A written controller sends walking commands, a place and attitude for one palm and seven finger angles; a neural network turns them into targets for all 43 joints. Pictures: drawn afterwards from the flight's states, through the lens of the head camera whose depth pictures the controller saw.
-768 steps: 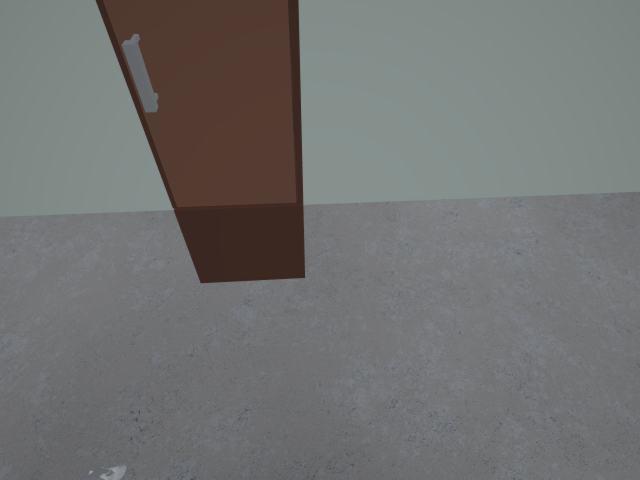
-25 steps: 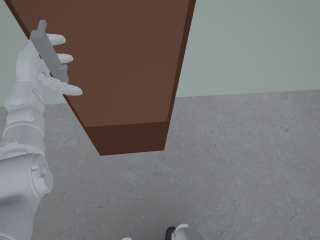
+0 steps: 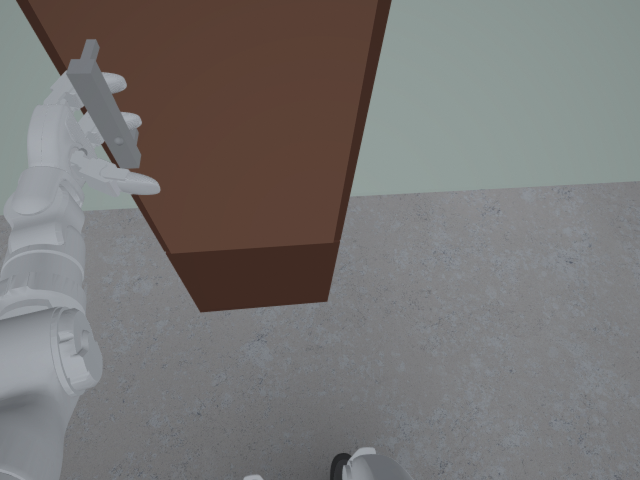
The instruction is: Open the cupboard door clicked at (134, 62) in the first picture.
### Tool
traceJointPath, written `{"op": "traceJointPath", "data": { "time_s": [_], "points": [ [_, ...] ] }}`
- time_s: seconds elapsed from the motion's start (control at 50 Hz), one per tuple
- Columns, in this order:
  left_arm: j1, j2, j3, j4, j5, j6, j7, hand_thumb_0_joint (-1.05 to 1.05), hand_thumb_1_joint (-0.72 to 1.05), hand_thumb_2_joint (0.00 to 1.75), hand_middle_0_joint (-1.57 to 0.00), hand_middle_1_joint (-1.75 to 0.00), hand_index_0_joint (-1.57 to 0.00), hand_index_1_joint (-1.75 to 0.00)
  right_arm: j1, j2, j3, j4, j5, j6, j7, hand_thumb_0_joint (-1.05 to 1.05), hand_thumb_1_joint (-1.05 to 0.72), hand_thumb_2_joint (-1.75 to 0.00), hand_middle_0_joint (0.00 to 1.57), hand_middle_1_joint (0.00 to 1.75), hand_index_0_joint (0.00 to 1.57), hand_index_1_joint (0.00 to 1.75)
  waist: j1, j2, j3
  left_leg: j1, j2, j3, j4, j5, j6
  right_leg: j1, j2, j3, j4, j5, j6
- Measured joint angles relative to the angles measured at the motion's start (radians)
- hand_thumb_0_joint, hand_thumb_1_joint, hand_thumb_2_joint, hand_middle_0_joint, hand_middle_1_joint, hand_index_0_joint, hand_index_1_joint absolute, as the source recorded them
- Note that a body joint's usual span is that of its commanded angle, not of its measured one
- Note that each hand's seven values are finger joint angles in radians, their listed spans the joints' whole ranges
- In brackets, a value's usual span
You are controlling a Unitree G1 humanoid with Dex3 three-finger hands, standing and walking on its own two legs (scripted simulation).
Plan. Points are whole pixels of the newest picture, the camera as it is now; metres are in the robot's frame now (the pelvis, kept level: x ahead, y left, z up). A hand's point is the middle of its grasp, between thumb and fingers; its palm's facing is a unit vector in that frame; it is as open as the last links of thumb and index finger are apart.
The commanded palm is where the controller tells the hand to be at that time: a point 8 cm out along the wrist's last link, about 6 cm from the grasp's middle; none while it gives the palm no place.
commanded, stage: close the thumb around the handle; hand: left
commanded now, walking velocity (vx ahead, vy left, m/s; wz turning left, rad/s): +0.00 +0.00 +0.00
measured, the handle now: (112, 108) +0.55 +0.24 +0.11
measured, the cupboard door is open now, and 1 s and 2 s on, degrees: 0 2 47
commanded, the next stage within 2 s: pull the door open along its arc in 0.68 s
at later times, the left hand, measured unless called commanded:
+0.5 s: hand (125, 135) +0.50 +0.21 +0.11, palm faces +0.05 -1.00 -0.03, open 7.3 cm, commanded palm +0.47 +0.25 +0.11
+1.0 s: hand (125, 141) +0.49 +0.21 +0.11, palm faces +0.04 -1.00 -0.02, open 5.9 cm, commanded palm +0.44 +0.25 +0.11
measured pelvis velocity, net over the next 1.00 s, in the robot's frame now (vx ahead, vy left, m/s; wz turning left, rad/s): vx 0.01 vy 0.00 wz -0.02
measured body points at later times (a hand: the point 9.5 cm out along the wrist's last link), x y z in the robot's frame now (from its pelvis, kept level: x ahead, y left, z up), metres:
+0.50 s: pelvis +0.00 +0.00 +0.00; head +0.10 +0.01 +0.44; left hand +0.49 +0.26 +0.12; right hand +0.00 -0.26 -0.11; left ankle -0.05 +0.08 -0.71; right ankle +0.03 -0.11 -0.71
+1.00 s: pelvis +0.01 +0.00 +0.00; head +0.10 +0.00 +0.44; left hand +0.48 +0.26 +0.12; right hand +0.03 -0.27 -0.11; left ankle -0.05 +0.08 -0.71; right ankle +0.03 -0.11 -0.71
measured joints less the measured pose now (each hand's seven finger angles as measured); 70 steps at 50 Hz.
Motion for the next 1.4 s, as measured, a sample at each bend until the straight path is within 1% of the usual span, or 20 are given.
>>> {"op": "traceJointPath", "data": {
  "time_s": [0.1,0.2,0.32,0.42,0.52,0.6,0.66,0.78,0.9,0.98,1.04,1.12,1.18,1.22,1.24,1.26,1.3,1.34,1.4],
  "points": [
    [-0.014,0.0,-0.007,0.005,0.005,-0.006,0.005,-0.01,-0.45,0.32,-0.3,-1.21,-0.3,-1.2,0.0,0.001,-0.001,0.002,-0.003,-0.008,0.0,0.01,-0.9,-0.9,0.21,0.3,0.2,0.3,-0.005,0.0,0.001,-0.009,-0.002,-0.002,0.006,0.0,0.001,-0.007,-0.002,-0.002,0.003,0.001,0.001],
    [-0.015,-0.001,-0.004,0.005,0.006,-0.01,0.008,-0.01,-0.29,0.39,-0.32,-1.23,-0.31,-1.22,0.009,0.002,-0.001,0.003,-0.005,-0.008,0.003,0.01,-0.9,-0.9,0.21,0.3,0.2,0.3,-0.008,0.004,-0.005,-0.013,-0.001,0.001,0.008,-0.002,0.002,-0.012,-0.001,0.001,0.005,0.0,0.003],
    [-0.016,-0.007,-0.004,0.003,0.011,-0.001,0.027,-0.01,-0.01,0.51,-0.34,-1.26,-0.33,-1.25,0.022,0.006,-0.002,0.004,-0.008,-0.006,0.006,0.01,-0.9,-0.9,0.21,0.3,0.2,0.3,-0.009,0.01,-0.004,-0.014,-0.002,0.002,0.007,-0.002,0.002,-0.014,-0.002,0.002,0.005,-0.001,0.004],
    [-0.009,-0.016,-0.012,-0.001,0.001,-0.007,0.043,-0.01,0.26,0.62,-0.36,-1.29,-0.33,-1.28,0.03,0.01,-0.004,0.015,-0.009,-0.005,0.011,0.01,-0.9,-0.9,0.21,0.3,0.2,0.3,-0.004,0.012,-0.005,-0.009,-0.002,0.001,0.003,-0.003,0.001,-0.01,-0.001,0.003,0.003,-0.002,0.003],
    [-0.008,-0.014,-0.008,-0.001,0.009,-0.008,0.038,0.0,0.53,0.74,-0.37,-1.31,-0.34,-1.31,0.029,0.009,-0.003,0.02,-0.01,-0.004,0.011,0.01,-0.9,-0.9,0.21,0.3,0.2,0.3,-0.003,0.013,-0.005,-0.007,-0.001,-0.002,0.001,-0.004,-0.001,-0.007,0.0,0.0,0.002,-0.004,0.001],
    [0.004,-0.014,-0.009,-0.008,0.0,-0.006,0.035,0.0,0.71,0.81,-0.39,-1.33,-0.35,-1.33,0.025,0.006,-0.007,0.017,-0.009,-0.004,0.011,0.01,-0.9,-0.9,0.21,0.3,0.2,0.3,-0.002,0.014,-0.007,0.0,0.001,-0.001,-0.004,-0.004,-0.002,-0.001,0.002,0.001,-0.002,-0.005,0.0],
    [0.002,-0.015,-0.011,-0.004,-0.002,-0.009,0.036,0.0,0.72,0.82,-0.38,-1.34,-0.34,-1.34,0.02,0.004,-0.006,0.015,-0.008,-0.003,0.01,0.01,-0.9,-0.9,0.21,0.3,0.2,0.3,0.0,0.013,-0.006,0.002,0.001,-0.002,-0.005,-0.005,-0.002,0.001,0.003,0.0,-0.002,-0.006,-0.001],
    [-0.017,-0.005,-0.001,0.009,0.007,-0.009,0.016,0.01,0.71,0.82,-0.38,-1.35,-0.35,-1.35,0.004,0.001,-0.003,0.007,-0.007,-0.003,0.003,0.01,-0.9,-0.9,0.21,0.3,0.2,0.3,-0.002,0.007,-0.002,-0.006,0.001,-0.007,0.0,-0.004,-0.004,-0.006,0.002,-0.004,0.004,-0.008,-0.004],
    [0.014,-0.004,0.008,-0.027,-0.001,0.005,0.012,0.01,0.71,0.81,-0.38,-1.35,-0.35,-1.35,-0.001,-0.002,-0.007,-0.011,-0.004,0.002,0.004,0.01,-0.9,-0.9,0.21,0.3,0.2,0.3,-0.001,0.007,-0.01,-0.003,0.005,0.002,-0.006,-0.003,-0.006,-0.009,0.007,0.004,0.0,-0.005,-0.005],
    [0.086,-0.022,0.011,-0.1,-0.026,0.016,0.009,0.0,0.71,0.79,-0.37,-1.35,-0.34,-1.35,0.003,-0.002,-0.011,-0.026,0.002,0.011,0.008,0.01,-0.9,-0.9,0.21,0.3,0.2,0.3,0.007,0.012,-0.018,0.018,0.009,0.014,-0.021,-0.003,-0.005,0.006,0.013,0.016,-0.01,-0.003,-0.005],
    [0.161,-0.05,0.008,-0.182,-0.053,0.026,0.005,0.0,0.71,0.77,-0.37,-1.35,-0.34,-1.35,0.004,0.0,-0.013,-0.036,0.01,0.017,0.013,0.01,-0.9,-0.9,0.21,0.3,0.2,0.3,0.019,0.014,-0.023,0.043,0.01,0.024,-0.038,-0.002,-0.004,0.024,0.016,0.026,-0.02,-0.002,-0.004],
    [0.29,-0.106,-0.014,-0.34,-0.09,0.054,0.012,0.0,0.7,0.74,-0.36,-1.35,-0.33,-1.35,-0.003,0.006,-0.019,-0.05,0.021,0.017,0.02,0.01,-0.9,-0.9,0.21,0.3,0.2,0.3,0.038,0.018,-0.032,0.084,0.008,0.032,-0.067,0.003,-0.003,0.059,0.017,0.036,-0.039,0.0,-0.002],
    [0.405,-0.158,-0.046,-0.485,-0.113,0.081,0.028,0.0,0.69,0.72,-0.36,-1.35,-0.33,-1.35,-0.02,0.01,-0.024,-0.059,0.028,0.006,0.025,0.01,-0.9,-0.9,0.21,0.3,0.2,0.3,0.055,0.024,-0.036,0.12,0.004,0.034,-0.091,0.009,-0.002,0.092,0.015,0.039,-0.056,0.002,0.001],
    [0.481,-0.197,-0.075,-0.581,-0.123,0.097,0.044,0.0,0.68,0.72,-0.36,-1.35,-0.32,-1.35,-0.036,0.013,-0.027,-0.064,0.03,-0.005,0.027,0.01,-0.9,-0.9,0.21,0.3,0.2,0.3,0.067,0.029,-0.036,0.146,0.0,0.032,-0.106,0.014,-0.002,0.116,0.011,0.039,-0.065,0.002,0.003],
    [0.516,-0.224,-0.091,-0.634,-0.127,0.112,0.07,0.0,0.68,0.71,-0.36,-1.35,-0.32,-1.35,-0.046,0.016,-0.03,-0.064,0.031,-0.012,0.029,0.01,-0.9,-0.9,0.21,0.3,0.2,0.3,0.076,0.03,-0.036,0.157,-0.001,0.032,-0.113,0.015,-0.002,0.127,0.01,0.039,-0.07,0.003,0.004],
    [0.549,-0.257,-0.111,-0.689,-0.128,0.124,0.116,0.01,0.68,0.71,-0.36,-1.35,-0.33,-1.35,-0.059,0.02,-0.033,-0.062,0.03,-0.02,0.032,0.01,-0.91,-0.9,0.21,0.3,0.2,0.3,0.086,0.031,-0.035,0.168,-0.002,0.031,-0.118,0.017,-0.003,0.138,0.009,0.038,-0.075,0.003,0.005],
    [0.611,-0.329,-0.155,-0.796,-0.109,0.144,0.231,0.01,0.67,0.72,-0.35,-1.35,-0.34,-1.34,-0.091,0.028,-0.039,-0.055,0.025,-0.036,0.041,0.01,-0.91,-0.9,0.2,0.3,0.2,0.3,0.101,0.034,-0.03,0.187,-0.006,0.026,-0.125,0.02,-0.003,0.159,0.006,0.034,-0.081,0.004,0.006],
    [0.673,-0.4,-0.205,-0.895,-0.08,0.162,0.345,0.01,0.67,0.73,-0.34,-1.35,-0.34,-1.32,-0.128,0.038,-0.041,-0.05,0.016,-0.042,0.049,0.01,-0.91,-0.9,0.2,0.3,0.2,0.3,0.113,0.036,-0.025,0.206,-0.01,0.021,-0.133,0.023,-0.004,0.178,0.002,0.03,-0.085,0.003,0.007],
    [0.759,-0.494,-0.292,-1.021,-0.023,0.199,0.504,0.02,0.66,0.73,-0.33,-1.35,-0.34,-1.31,-0.181,0.058,-0.041,-0.049,-0.001,-0.035,0.052,0.01,-0.91,-0.9,0.2,0.29,0.2,0.3,0.132,0.036,-0.016,0.239,-0.015,0.015,-0.146,0.028,-0.005,0.21,-0.004,0.025,-0.089,0.0,0.006]
  ]
}}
